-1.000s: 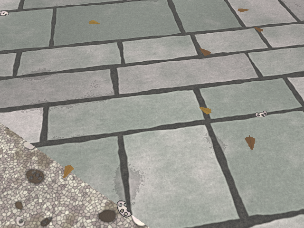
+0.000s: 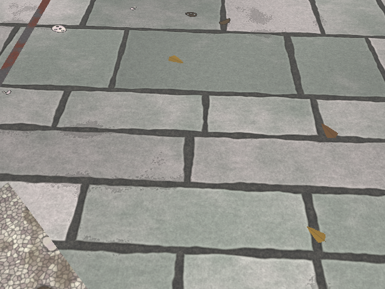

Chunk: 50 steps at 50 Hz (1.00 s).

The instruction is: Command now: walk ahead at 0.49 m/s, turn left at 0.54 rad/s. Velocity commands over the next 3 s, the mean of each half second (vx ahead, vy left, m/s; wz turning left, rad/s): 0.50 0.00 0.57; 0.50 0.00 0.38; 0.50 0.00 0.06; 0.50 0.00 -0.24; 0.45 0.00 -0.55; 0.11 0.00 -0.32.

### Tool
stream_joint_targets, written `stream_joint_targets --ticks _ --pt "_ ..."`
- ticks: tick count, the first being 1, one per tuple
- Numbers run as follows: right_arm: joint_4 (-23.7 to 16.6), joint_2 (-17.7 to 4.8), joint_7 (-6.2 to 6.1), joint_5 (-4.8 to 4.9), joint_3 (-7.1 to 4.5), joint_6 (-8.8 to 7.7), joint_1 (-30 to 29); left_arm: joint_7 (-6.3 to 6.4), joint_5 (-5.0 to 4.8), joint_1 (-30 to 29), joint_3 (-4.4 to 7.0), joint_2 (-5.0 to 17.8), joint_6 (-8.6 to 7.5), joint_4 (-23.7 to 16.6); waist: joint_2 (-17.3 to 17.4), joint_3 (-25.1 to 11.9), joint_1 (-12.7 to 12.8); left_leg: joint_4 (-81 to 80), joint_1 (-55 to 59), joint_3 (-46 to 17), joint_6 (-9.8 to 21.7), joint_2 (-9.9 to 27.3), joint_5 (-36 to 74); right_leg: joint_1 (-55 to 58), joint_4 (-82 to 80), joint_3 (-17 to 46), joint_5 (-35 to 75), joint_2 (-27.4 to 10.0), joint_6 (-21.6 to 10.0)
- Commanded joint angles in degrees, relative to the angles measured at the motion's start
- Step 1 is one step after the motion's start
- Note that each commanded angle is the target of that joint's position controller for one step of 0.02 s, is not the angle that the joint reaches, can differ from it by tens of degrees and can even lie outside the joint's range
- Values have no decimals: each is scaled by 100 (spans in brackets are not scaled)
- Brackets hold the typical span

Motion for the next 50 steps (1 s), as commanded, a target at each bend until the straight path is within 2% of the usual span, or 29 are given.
stream_joint_targets --ticks 1,3,7,9,11,12,13,14,15,16,17,19,22,25,29,31,34,36,37,38,39,40,41,42,43,44,45,47,50 --pt "-524 -915 -141 53 -216 -104 -248 94 51 14 75 272 62 -373 403 86 153 -899 -1175 -1069 833 1163 511 824 -1351 -373 1083 244 196" --pt "-494 -967 -174 115 -244 -59 43 80 -28 -466 36 193 47 -530 542 -3 -91 -718 -842 -1178 682 1145 254 946 -2306 -355 1466 457 229" --pt "-480 -934 -209 158 -250 31 341 -39 -155 -947 101 455 -38 -778 624 -138 -280 -205 65 -1909 612 1458 -310 1003 -3164 -129 1223 616 216" --pt "-535 -962 -239 117 -259 77 304 -108 -173 -889 169 616 -122 -826 752 -173 -157 161 368 -2277 554 1584 -251 1286 -3435 -93 711 684 75" --pt "-641 -791 -245 80 -203 115 144 -96 -147 -93 285 792 -190 -642 861 -480 278 879 256 -2251 332 1313 72 2465 -3828 -183 505 622 -227" --pt "-760 -463 -212 28 -82 78 32 -50 -59 777 376 1082 -210 -542 470 -1152 681 2270 -376 -1782 106 994 -126 3888 -3719 499 366 -203 -623" --pt "-934 -187 -191 158 11 -3 615 -21 33 1524 518 1555 -118 -404 -1192 -1917 585 3990 -2338 -775 -312 180 -1653 5902 -3999 2739 -638 -1471 -1546" --pt "-940 -637 -187 222 -44 -30 741 -52 -64 1563 468 1192 -66 -397 -1532 -1832 574 5069 -3309 -749 -391 572 -2541 5990 -4319 3989 -1695 -1916 -1688" --pt "-925 -1038 -181 226 -152 13 358 -43 -98 1313 358 750 -34 -491 -782 -1076 662 5520 -3586 -814 -443 826 -2041 5341 -4390 3238 -1769 -1704 -1438" --pt "-982 -1002 -187 157 -166 62 41 -47 -94 1046 314 651 12 -537 -255 -596 596 5584 -3470 -615 -507 1020 -1565 4648 -4458 2363 -1093 -1419 -1223" --pt "-1058 -897 -177 98 -174 74 -137 -66 -85 809 282 574 39 -514 -108 -252 473 5336 -3344 -574 -542 1160 -1216 4061 -4637 1786 -468 -1135 -1130" --pt "-1107 -692 -134 125 -188 151 -106 -110 -58 599 243 459 30 -449 -352 -20 257 5059 -2921 -393 -574 1383 -913 3362 -4952 871 238 -751 -1000" --pt "-1277 -511 -112 111 -167 232 -235 -156 -94 684 317 590 -26 -298 -350 0 214 4758 -2992 -286 -676 1469 -517 3236 -5163 140 1143 -683 -1139" --pt "-1442 -462 -88 98 -154 228 -580 -129 -72 805 383 763 7 -151 -241 5 280 3977 -3198 -279 -730 1504 85 3496 -5176 -328 1712 -747 -1148" --pt "-1663 -360 59 89 -107 170 -1328 -73 -113 930 404 920 89 -17 -223 166 537 2664 -2922 83 -640 1453 974 3665 -5146 -937 1590 -714 -978" --pt "-1814 -345 133 111 -96 167 -1665 -62 -159 1078 425 1020 136 68 -215 293 641 2281 -2864 252 -571 1422 909 3860 -5114 -1070 1490 -817 -932" --pt "-2022 -376 210 126 -107 165 -1923 -80 -254 1250 451 1119 230 207 -220 412 617 1854 -2651 446 -334 1283 219 4203 -4900 -1180 1965 -1009 -861" --pt "-2028 -540 206 85 -193 167 -1641 -75 -289 1222 483 1282 283 247 -383 147 326 1638 -1851 723 -83 930 -369 4302 -4269 -1351 3721 -1028 -801" --pt "-1873 -730 183 66 -310 168 -1008 -61 -295 1155 485 1338 317 264 -385 -224 -90 1318 -924 853 79 686 -248 4218 -3463 -1528 4527 -915 -711" --pt "-1575 -1040 110 68 -484 177 -47 -36 -277 1190 428 1229 327 265 -240 -747 -549 1055 601 839 250 514 185 3590 -2295 -1720 4510 -684 -550" --pt "-1392 -1605 -24 44 -638 220 884 -41 -66 1252 268 850 276 80 708 -1459 -796 1224 2524 -866 612 1768 718 1928 -293 -1780 1800 -339 -296" --pt "-1417 -1957 -2 35 -607 171 739 -146 -89 1898 78 312 116 -34 1752 -2334 -147 370 3787 -3877 1579 3035 -327 58 1377 -893 -2465 624 -89" --pt "-1408 -1398 37 26 -476 117 838 -194 -327 1224 231 916 0 -9 865 -2179 -572 -61 3469 -3826 1335 2999 -607 -430 1825 -149 -2229 433 -159" --pt "-1359 -1225 56 28 -403 73 508 -192 -432 725 258 973 -28 -215 799 -1278 -468 -122 2680 -2845 1084 2790 -99 -704 1676 -284 -1689 232 -228" --pt "-1385 -1059 62 54 -340 51 55 -133 -327 599 231 870 -21 -206 378 -829 -209 -172 1785 -2155 890 2534 487 -455 1273 -315 -1161 -21 -226" --pt "-1416 -862 76 25 -283 32 -282 -100 -205 614 263 865 22 -165 389 -554 12 -311 1101 -1645 789 2278 917 -132 943 -316 -866 -161 -196" --pt "-1429 -752 77 -26 -248 -1 -425 -116 -190 838 274 822 98 -120 552 -530 213 -500 702 -1395 752 2146 1032 239 790 -250 -625 -267 -180" --pt "-1332 -756 67 -12 -257 -91 -446 -117 -177 1031 265 650 231 -46 541 -471 352 -809 366 -1082 826 2047 1273 437 546 -314 -363 -264 -78" --pt "-1106 -863 -7 -21 -280 -143 -212 -79 -106 575 251 541 313 -206 430 -139 277 -1026 300 -696 817 1985 1653 -17 -120 -334 304 -253 89"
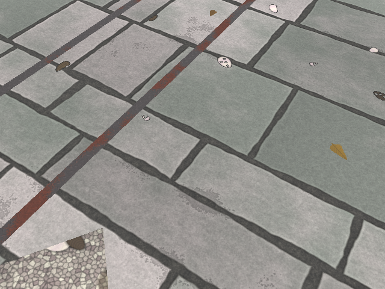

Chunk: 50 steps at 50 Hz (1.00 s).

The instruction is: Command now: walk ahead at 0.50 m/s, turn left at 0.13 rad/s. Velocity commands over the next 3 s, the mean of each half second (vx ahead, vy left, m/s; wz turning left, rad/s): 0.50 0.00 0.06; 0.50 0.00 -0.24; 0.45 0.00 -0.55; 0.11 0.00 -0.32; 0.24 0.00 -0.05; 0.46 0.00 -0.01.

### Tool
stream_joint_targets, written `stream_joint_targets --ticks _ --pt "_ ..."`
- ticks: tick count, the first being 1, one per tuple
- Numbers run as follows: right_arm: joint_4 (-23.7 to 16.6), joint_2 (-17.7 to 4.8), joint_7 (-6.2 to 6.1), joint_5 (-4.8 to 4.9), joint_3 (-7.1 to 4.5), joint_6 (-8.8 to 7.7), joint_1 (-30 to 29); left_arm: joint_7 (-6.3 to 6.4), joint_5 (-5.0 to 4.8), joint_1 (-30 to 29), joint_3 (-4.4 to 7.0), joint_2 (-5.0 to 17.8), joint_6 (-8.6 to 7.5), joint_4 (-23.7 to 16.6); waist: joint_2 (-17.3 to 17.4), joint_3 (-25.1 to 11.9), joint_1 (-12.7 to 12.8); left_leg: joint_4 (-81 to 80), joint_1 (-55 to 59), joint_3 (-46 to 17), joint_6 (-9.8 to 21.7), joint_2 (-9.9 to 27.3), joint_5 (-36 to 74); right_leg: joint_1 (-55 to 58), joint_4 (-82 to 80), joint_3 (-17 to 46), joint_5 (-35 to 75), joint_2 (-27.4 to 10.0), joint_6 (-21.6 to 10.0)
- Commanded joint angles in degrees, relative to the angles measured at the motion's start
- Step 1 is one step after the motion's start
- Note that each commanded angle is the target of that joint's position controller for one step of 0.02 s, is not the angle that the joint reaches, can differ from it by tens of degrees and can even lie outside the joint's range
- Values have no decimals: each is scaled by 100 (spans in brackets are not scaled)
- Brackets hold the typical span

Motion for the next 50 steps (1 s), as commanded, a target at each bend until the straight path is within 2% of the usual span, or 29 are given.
stream_joint_targets --ticks 1,6,9,11,14,15,16,17,18,19,20,21,22,23,24,27,30,33,38,41,42,43,44,45,46,47,48,49,50 --pt "-270 -779 -96 0 -191 -145 -142 30 58 46 90 294 26 -314 517 -98 160 -1046 238 -1065 976 1529 1953 -413 -573 89 814 -110 138" --pt "-3 -910 -193 41 -189 -71 257 -101 5 -852 0 89 -74 -544 572 156 -214 -1118 568 -750 719 1435 1383 -343 -2320 -89 2032 152 55" --pt "198 -986 -208 70 -202 -23 541 -207 -30 -1318 -23 100 -123 -734 575 327 -395 -954 1030 -837 722 1642 1232 -450 -2849 -132 1918 284 -44" --pt "308 -1025 -230 87 -217 26 630 -286 -39 -1476 -23 137 -157 -859 610 370 -386 -734 1401 -917 673 1823 1440 -526 -3081 -115 1559 346 -178" --pt "366 -1141 -267 95 -254 89 496 -338 -25 -1128 33 306 -190 -840 770 119 -107 -214 1661 -899 485 1881 2652 214 -3316 -282 927 591 -433" --pt "358 -1195 -274 85 -261 115 375 -313 -10 -656 105 433 -191 -724 817 -198 181 342 1616 -770 393 1741 3660 974 -3414 -478 878 806 -562" --pt "336 -1104 -280 57 -214 135 309 -261 10 210 228 678 -184 -480 710 -765 594 1389 1257 -536 235 1429 4072 2261 -3420 -519 1117 855 -751" --pt "214 -834 -291 -61 -92 123 396 -195 75 1255 322 1099 -164 -315 52 -1670 908 3224 27 -295 31 1058 2354 4108 -3220 713 1468 -242 -1145" --pt "233 -127 -216 11 96 1 1300 -240 87 1494 380 1371 -160 -181 -1596 -2411 448 5148 -2244 -471 -324 -7 -1986 5987 -3911 3556 176 -1455 -2057" --pt "312 -750 -180 104 -14 -103 883 -232 -4 1477 237 796 -150 -226 -947 -2220 729 5720 -2877 -1113 -253 258 -2250 5883 -4385 3921 -579 -1333 -1826" --pt "111 -991 -156 217 -89 -155 249 -201 -17 1031 176 632 -133 -281 -563 -1312 688 5724 -3213 -912 -215 547 -1754 5095 -4494 3012 -449 -1168 -1570" --pt "25 -928 -183 176 -65 -173 -91 -193 11 607 145 582 -112 -351 4 -810 506 5423 -3027 -708 -228 845 -1229 4198 -4618 2371 164 -966 -1448" --pt "6 -882 -203 78 -93 -153 -247 -210 52 355 111 464 -113 -375 132 -462 342 5081 -2822 -641 -262 1010 -947 3511 -4785 1930 731 -755 -1417" --pt "32 -815 -208 63 -111 -95 -84 -217 107 251 76 374 -142 -381 -44 -436 139 4885 -2458 -682 -279 1160 -740 3121 -4947 1641 987 -608 -1387" --pt "87 -711 -218 70 -101 -31 64 -232 95 217 74 340 -172 -357 -140 -429 54 4722 -2260 -654 -322 1196 -647 2916 -5111 1449 1089 -510 -1418" --pt "62 -553 -260 26 -79 87 -64 -201 52 305 115 485 -229 -212 -125 -211 -13 4189 -2415 -541 -487 1276 -297 2613 -5431 949 1466 -441 -1516" --pt "-85 -493 -262 -4 -63 68 -652 -117 36 524 147 589 -166 -80 -46 -42 145 3258 -2810 -499 -593 1314 580 2810 -5566 631 1546 -357 -1426" --pt "-244 -381 -220 -12 -30 -16 -1290 -64 -32 809 158 644 -97 47 -40 97 358 2144 -2620 -411 -628 1128 1296 2850 -5538 473 1434 -183 -1275" --pt "-463 -425 -69 66 -22 -159 -2048 -4 -100 1191 203 749 35 234 -137 229 570 1108 -2256 -379 -649 820 1281 3189 -5120 767 1116 -359 -1234" --pt "-419 -683 -31 78 -109 -253 -1765 55 -107 1059 261 845 107 235 -324 88 283 735 -1601 -423 -495 720 746 3373 -4655 1124 1172 -518 -1073" --pt "-294 -788 -53 69 -173 -276 -1336 63 -105 961 253 816 130 217 -330 -109 22 540 -958 -315 -391 639 644 3287 -4242 1076 1534 -385 -967" --pt "-91 -1054 -106 23 -298 -296 -577 58 -61 956 180 609 128 183 -197 -652 -304 571 247 -398 -194 794 667 2938 -3297 852 1771 -28 -786" --pt "14 -1481 -171 -63 -407 -288 431 54 76 919 37 202 121 -11 582 -1611 -673 731 1905 -1511 162 1934 639 1886 -1450 448 425 475 -533" --pt "144 -1807 -142 -75 -475 -212 640 37 -77 1697 -83 -244 13 -162 2287 -2192 -267 166 3458 -3908 982 3029 -435 -213 279 161 -2174 1154 -254" --pt "64 -1193 -136 -43 -337 -204 517 48 -205 1443 65 403 -12 -44 1566 -1787 -462 -210 3033 -4062 852 2856 -1448 -776 980 665 -2022 804 -249" --pt "32 -890 -150 -9 -240 -210 185 50 -231 925 163 690 -1 -171 1144 -1071 -467 -308 2320 -3153 605 2667 -1423 -935 1065 598 -1474 583 -289" --pt "21 -756 -141 -28 -180 -205 -217 66 -189 742 171 607 38 -198 802 -698 -273 -461 1592 -2517 482 2422 -858 -689 930 493 -1005 357 -254" --pt "41 -595 -133 -41 -139 -202 -477 57 -126 674 193 539 80 -235 869 -401 -130 -642 1072 -2039 464 2237 -446 -531 687 496 -686 215 -218" --pt "73 -540 -139 -73 -125 -221 -620 29 -131 745 208 439 143 -240 1017 -268 15 -824 686 -1608 411 2090 -151 -227 541 498 -481 82 -193"
Over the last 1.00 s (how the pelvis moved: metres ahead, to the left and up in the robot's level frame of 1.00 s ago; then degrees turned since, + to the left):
0.48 0.12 0.00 29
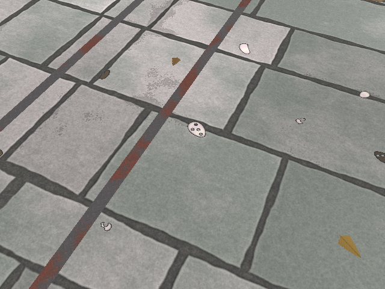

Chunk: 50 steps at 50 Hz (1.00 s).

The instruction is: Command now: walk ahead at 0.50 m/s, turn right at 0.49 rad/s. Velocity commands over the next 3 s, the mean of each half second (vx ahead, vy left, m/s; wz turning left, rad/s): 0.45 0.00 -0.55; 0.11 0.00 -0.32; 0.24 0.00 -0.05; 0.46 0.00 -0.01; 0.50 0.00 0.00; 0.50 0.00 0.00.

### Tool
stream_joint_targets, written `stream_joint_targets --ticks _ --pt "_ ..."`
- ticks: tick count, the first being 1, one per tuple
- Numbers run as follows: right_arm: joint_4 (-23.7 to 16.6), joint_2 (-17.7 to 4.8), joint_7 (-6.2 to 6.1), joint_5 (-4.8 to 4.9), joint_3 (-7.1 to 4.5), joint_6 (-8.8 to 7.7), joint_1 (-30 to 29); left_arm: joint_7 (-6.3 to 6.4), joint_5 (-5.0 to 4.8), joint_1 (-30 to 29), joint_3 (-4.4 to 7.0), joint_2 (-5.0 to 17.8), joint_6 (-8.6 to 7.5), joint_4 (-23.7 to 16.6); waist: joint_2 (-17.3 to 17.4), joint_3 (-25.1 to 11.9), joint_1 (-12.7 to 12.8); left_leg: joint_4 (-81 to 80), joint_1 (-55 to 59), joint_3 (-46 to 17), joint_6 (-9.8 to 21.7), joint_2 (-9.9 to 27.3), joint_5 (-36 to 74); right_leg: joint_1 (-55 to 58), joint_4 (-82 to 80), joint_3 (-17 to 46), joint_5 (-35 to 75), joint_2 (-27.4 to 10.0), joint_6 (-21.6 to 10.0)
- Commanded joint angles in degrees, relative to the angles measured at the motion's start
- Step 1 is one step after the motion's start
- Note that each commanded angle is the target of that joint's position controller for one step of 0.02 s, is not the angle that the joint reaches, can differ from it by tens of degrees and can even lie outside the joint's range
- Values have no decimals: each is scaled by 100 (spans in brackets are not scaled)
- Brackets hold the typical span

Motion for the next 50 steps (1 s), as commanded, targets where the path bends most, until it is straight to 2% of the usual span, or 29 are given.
stream_joint_targets --ticks 1,4,8,12,15,17,18,19,20,21,22,23,24,25,26,27,28,31,33,36,40,42,43,44,45,46,47,48,50 --pt "-88 -531 -25 -33 -154 -71 202 -26 -9 -45 154 353 31 -508 1031 -180 -124 -1685 1255 -1480 810 1510 84 -1332 170 284 609 -641 49" --pt "62 -723 -60 -40 -231 -128 248 -28 28 -260 146 208 150 -671 749 -2 -74 -1894 1134 -839 928 1552 830 -1560 -135 282 1068 -686 154" --pt "205 -899 -126 -44 -282 -64 352 -116 42 -745 115 135 134 -867 617 128 -196 -1953 1370 -97 870 1479 1214 -1681 -1268 154 2034 -652 193" --pt "327 -1105 -165 22 -334 36 617 -267 62 -1548 46 33 103 -1175 510 364 -499 -1908 1712 378 782 1560 1231 -1577 -2285 -273 2369 -570 83" --pt "434 -1234 -157 116 -384 147 771 -351 52 -1867 52 94 121 -1401 547 483 -545 -1663 2233 556 671 1723 1533 -1598 -2685 -482 1902 -491 -98" --pt "438 -1378 -166 171 -428 219 699 -382 66 -1765 117 229 142 -1479 683 331 -365 -1125 2438 746 555 1749 2941 -1154 -2826 -759 1347 -236 -305" --pt "405 -1468 -188 201 -455 267 597 -378 94 -1457 195 365 159 -1442 795 129 -143 -494 2452 853 474 1687 4193 -664 -2873 -957 1076 18 -416" --pt "364 -1481 -208 232 -457 328 478 -358 105 -682 334 585 159 -1251 736 -271 305 607 2293 996 333 1496 4961 298 -3220 -1129 1304 348 -570" --pt "323 -1336 -223 216 -397 315 512 -260 130 182 525 962 176 -1024 467 -767 717 2042 1463 1070 30 1199 4272 1814 -3616 -877 2212 445 -779" --pt "44 -640 -178 -108 -189 231 946 -133 155 304 652 1693 205 -1025 -1163 -1259 248 4269 -992 1010 -407 399 -681 3895 -3419 1482 3996 -1107 -1522" --pt "-10 -680 -106 -80 -90 56 1086 -176 207 199 564 1668 125 -1346 -1111 -2498 232 5548 -1878 -347 -516 -281 -2998 4598 -4141 3879 4186 -2125 -2447" --pt "-102 -1115 -80 140 -217 2 404 -248 212 78 438 1252 73 -1372 -240 -2261 503 5662 -2146 -841 -411 51 -2571 4318 -4239 3081 4646 -1878 -2116" --pt "-215 -1019 -111 179 -175 -9 159 -254 145 -170 385 1057 32 -1328 -83 -1515 334 5233 -2275 -728 -329 242 -2078 3543 -4208 2225 4771 -1601 -1853" --pt "-126 -980 -187 60 -181 23 162 -229 84 -475 352 899 30 -1335 286 -1035 120 4808 -2144 -704 -355 450 -1703 2778 -4280 1735 4631 -1304 -1594" --pt "-118 -1054 -235 4 -223 101 218 -192 95 -728 310 781 50 -1397 173 -838 -81 4507 -1791 -729 -365 564 -1469 2121 -4427 1474 4621 -1143 -1496" --pt "-124 -1073 -245 2 -242 200 298 -172 171 -868 298 774 69 -1466 48 -788 -227 4372 -1432 -745 -378 562 -1322 1635 -4559 1364 4720 -1033 -1455" --pt "-122 -993 -255 -12 -235 273 397 -158 210 -932 311 809 66 -1484 7 -812 -308 4211 -1280 -703 -437 499 -1228 1394 -4606 1271 4961 -976 -1480" --pt "-102 -797 -296 -46 -176 378 412 -57 194 -880 316 863 78 -1417 -67 -933 -343 3539 -1256 -653 -598 356 -815 1226 -4586 961 5288 -866 -1448" --pt "-147 -737 -293 -39 -142 414 204 16 159 -843 281 804 138 -1357 -162 -968 -263 3019 -1281 -677 -657 357 -436 1278 -4557 891 4935 -812 -1338" --pt "-240 -703 -251 4 -108 447 -183 77 186 -841 237 759 213 -1280 -300 -883 -102 2223 -1090 -711 -664 354 82 1262 -4593 910 4087 -769 -1182" --pt "-297 -766 -197 19 -124 437 -423 43 250 -844 164 678 251 -1128 -423 -660 42 1404 -656 -684 -573 269 -28 1258 -4476 1120 3461 -850 -1160" --pt "-314 -775 -163 6 -137 396 -409 17 228 -865 111 596 262 -1053 -461 -580 26 945 -403 -624 -444 190 -260 1316 -4221 1286 3426 -884 -1120" --pt "-289 -723 -141 -7 -130 360 -305 18 189 -946 70 522 266 -1032 -427 -553 -88 395 -87 -563 -337 154 16 1277 -4049 1304 3274 -807 -1007" --pt "-263 -697 -122 -52 -118 317 -195 19 169 -900 22 426 257 -985 -309 -523 -199 -389 440 -607 -206 213 965 1142 -3931 1294 2909 -633 -776" --pt "-278 -944 -142 -145 -150 283 -119 23 273 -690 -38 257 211 -976 74 -684 -82 -446 1068 -1140 -23 766 2477 945 -3660 1153 2235 -297 -461" --pt "-327 -1264 -174 -175 -205 310 -246 11 351 -137 -18 264 168 -900 924 -786 349 -143 1512 -1642 482 1355 3582 520 -3310 684 712 258 -184" --pt "-259 -818 -177 -142 -98 353 -276 31 342 -150 -38 249 186 -861 1322 -935 276 -237 1334 -1917 977 1602 3123 618 -3219 418 67 301 69" --pt "-256 -600 -146 -82 -31 368 -393 41 327 -379 -32 345 237 -900 1313 -849 216 -322 1104 -1930 949 1467 2445 811 -3422 378 298 154 153" --pt "-288 -692 -86 -42 -50 375 -541 56 293 -654 12 435 383 -874 993 -604 78 -226 891 -1363 479 894 1405 920 -3696 411 945 169 94"
Over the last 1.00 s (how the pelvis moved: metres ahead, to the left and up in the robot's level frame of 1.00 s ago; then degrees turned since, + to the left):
0.54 -0.01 -0.01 -9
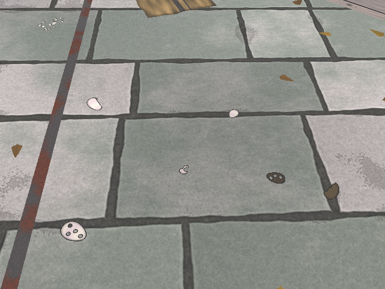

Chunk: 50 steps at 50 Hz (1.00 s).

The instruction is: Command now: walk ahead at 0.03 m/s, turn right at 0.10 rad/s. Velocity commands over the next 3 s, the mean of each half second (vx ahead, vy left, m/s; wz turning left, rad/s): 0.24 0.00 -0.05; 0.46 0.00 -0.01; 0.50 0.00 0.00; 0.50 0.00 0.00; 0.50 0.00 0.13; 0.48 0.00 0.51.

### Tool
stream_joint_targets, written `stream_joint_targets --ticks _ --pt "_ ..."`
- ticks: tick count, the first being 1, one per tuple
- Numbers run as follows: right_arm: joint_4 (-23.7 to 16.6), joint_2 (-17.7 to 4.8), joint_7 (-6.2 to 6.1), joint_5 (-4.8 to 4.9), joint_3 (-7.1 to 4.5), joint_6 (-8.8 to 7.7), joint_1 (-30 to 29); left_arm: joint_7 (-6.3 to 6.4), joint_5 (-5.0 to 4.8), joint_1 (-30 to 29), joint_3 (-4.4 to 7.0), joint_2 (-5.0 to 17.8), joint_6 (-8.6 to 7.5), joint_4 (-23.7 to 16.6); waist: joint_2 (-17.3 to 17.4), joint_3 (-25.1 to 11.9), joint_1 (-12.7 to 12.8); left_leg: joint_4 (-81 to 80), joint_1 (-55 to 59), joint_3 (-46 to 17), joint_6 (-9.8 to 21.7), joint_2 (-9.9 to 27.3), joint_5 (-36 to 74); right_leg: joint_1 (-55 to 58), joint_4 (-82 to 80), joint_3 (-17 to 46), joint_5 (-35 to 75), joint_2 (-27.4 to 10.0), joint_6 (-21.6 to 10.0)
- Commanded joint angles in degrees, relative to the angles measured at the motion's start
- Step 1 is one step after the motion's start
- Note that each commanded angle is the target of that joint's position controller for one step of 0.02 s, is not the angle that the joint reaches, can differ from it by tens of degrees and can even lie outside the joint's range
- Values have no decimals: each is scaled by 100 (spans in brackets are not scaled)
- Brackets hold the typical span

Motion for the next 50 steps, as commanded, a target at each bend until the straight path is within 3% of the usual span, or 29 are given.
stream_joint_targets --ticks 1,4,6,9,11,15,17,18,19,20,21,22,24,27,29,31,33,35,36,37,38,39,40,41,42,43,44,46,50 --pt "-406 -740 44 43 -143 -92 -389 24 -7 235 204 692 111 -234 776 -494 102 -458 789 -787 515 749 1358 -51 -402 213 776 -389 -3" --pt "-314 -725 31 48 -135 -103 -260 4 -32 173 194 608 111 -204 536 -426 7 -309 854 -550 347 536 1280 -2 -479 302 1131 -443 -119" --pt "-243 -621 10 54 -99 -72 -196 8 -48 313 176 505 86 -78 441 -467 -13 -293 934 -429 368 382 210 -74 -558 218 223 -353 -166" --pt "-213 -770 -29 158 -147 -61 -108 8 -119 382 197 514 -18 -75 295 160 -62 -401 579 -637 607 364 -2031 -734 -526 205 -1411 -309 -377" --pt "-189 -789 -35 208 -155 -174 41 1 -175 438 181 430 -198 -112 406 433 -78 -586 563 -1101 858 609 -2430 -1040 -338 199 -1455 -354 -448" --pt "-108 -976 18 231 -227 -304 365 -72 -203 541 200 365 -501 -172 937 191 -25 -969 1100 -2423 1430 1457 -1562 -1179 390 -265 -476 -319 -396" --pt "-234 -962 53 270 -224 -283 60 -112 -188 885 237 408 -560 -44 806 1 191 -624 827 -1994 1317 1288 -152 -427 -62 -244 -56 -366 -453" --pt "-388 -896 78 281 -206 -287 -358 -130 -184 1298 280 485 -566 120 571 -124 417 -66 328 -1326 1091 903 900 414 -528 15 452 -441 -520" --pt "-589 -669 103 272 -153 -346 -731 -123 -207 1883 409 862 -542 334 -277 -332 566 1270 -539 -245 666 191 1558 1507 -980 899 1222 -911 -701" --pt "-717 -689 121 218 -142 -459 -889 -142 -221 2225 535 1255 -504 365 -1155 -111 722 2300 -2209 272 331 -272 269 2583 -1284 2182 2363 -1688 -1126" --pt "-693 -797 138 211 -179 -482 -894 -145 -148 2293 437 959 -485 345 -1058 97 707 3191 -3283 79 262 -190 -1966 2976 -1299 2709 3246 -2249 -1506" --pt "-676 -747 175 282 -176 -453 -788 -141 -114 2213 339 728 -466 337 -484 260 536 3727 -3781 -106 328 82 -2109 3061 -1194 2426 3360 -2343 -1544" --pt "-753 -472 249 311 -82 -425 -947 -107 -186 2170 289 652 -414 370 -92 485 485 3672 -4334 -6 357 390 -1421 3074 -1490 1771 3143 -2159 -1297" --pt "-921 -221 383 217 22 -447 -1276 -5 -185 1766 193 481 -318 300 -285 572 364 2432 -3171 390 141 343 -61 1808 -2074 789 2993 -1512 -968" --pt "-1017 -58 430 180 91 -454 -1535 58 -172 1701 231 665 -343 282 -338 554 400 1277 -1895 563 59 110 972 935 -2414 327 2717 -1235 -880" --pt "-1081 -305 392 235 21 -425 -1589 69 -211 1811 299 913 -424 364 -499 545 348 658 -1196 473 99 -17 1388 838 -2607 323 2525 -1392 -849" --pt "-1112 -589 341 268 -77 -402 -1501 58 -251 1780 328 953 -467 436 -561 512 201 228 -966 346 250 -73 1382 1251 -2387 289 3152 -1573 -736" --pt "-1020 -821 269 248 -202 -370 -1010 58 -225 1736 369 1021 -424 493 -692 65 -101 161 -353 417 471 -246 1073 1723 -1561 156 4986 -1634 -561" --pt "-831 -983 217 244 -304 -337 -325 63 -189 1699 362 986 -368 494 -664 -387 -453 101 503 533 640 -376 993 1676 -686 4 5758 -1490 -446" --pt "-597 -1134 157 235 -381 -302 544 71 -139 1646 336 934 -348 445 -580 -866 -829 191 1871 290 822 -100 1102 919 460 -55 5463 -1319 -305" --pt "-421 -1582 91 154 -449 -268 1521 83 48 1784 218 580 -360 315 614 -1755 -959 294 3541 -1357 1185 1225 1013 -362 2494 -254 2564 -769 -156" --pt "-302 -1582 205 74 -401 -316 1583 7 -171 2676 61 -55 -456 396 2145 -2551 -412 -940 4512 -4348 2064 2336 -653 -1962 4163 276 -1523 92 34" --pt "-342 -1085 201 174 -311 -326 1192 -37 -301 2038 206 637 -539 412 1322 -1609 -552 -1464 3678 -4288 1769 2036 -1689 -2522 4614 388 -1268 -310 -19" --pt "-370 -890 181 208 -255 -328 762 -58 -387 1320 276 868 -572 219 821 -655 -487 -1586 2624 -3279 1537 1842 -1669 -2691 4445 106 -654 -603 -83" --pt "-402 -872 191 148 -236 -344 431 -22 -335 1026 264 808 -589 168 282 -270 -277 -1737 1713 -2696 1433 1632 -1040 -2405 4182 -22 -183 -873 -93" --pt "-405 -790 213 54 -217 -369 230 4 -241 971 298 771 -565 171 292 -101 -85 -1863 1084 -2231 1394 1409 -570 -2128 3929 -51 67 -1037 -88" --pt "-388 -705 218 -5 -190 -398 128 7 -222 1154 301 673 -502 220 500 -125 112 -2039 713 -1916 1376 1252 -410 -1796 3790 4 239 -1176 -91" --pt "-294 -659 234 62 -185 -470 128 37 -208 1274 276 492 -391 275 647 -69 226 -2300 321 -1537 1476 1157 -291 -1673 3481 -85 309 -1252 -13" --pt "-96 -939 143 89 -245 -487 461 68 -109 468 271 524 -382 27 462 232 64 -2552 394 -1167 1558 1169 54 -2412 2455 -127 1366 -1382 226"
Over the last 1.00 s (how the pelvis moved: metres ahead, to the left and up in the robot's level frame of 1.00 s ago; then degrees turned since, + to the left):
0.36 -0.09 0.00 -27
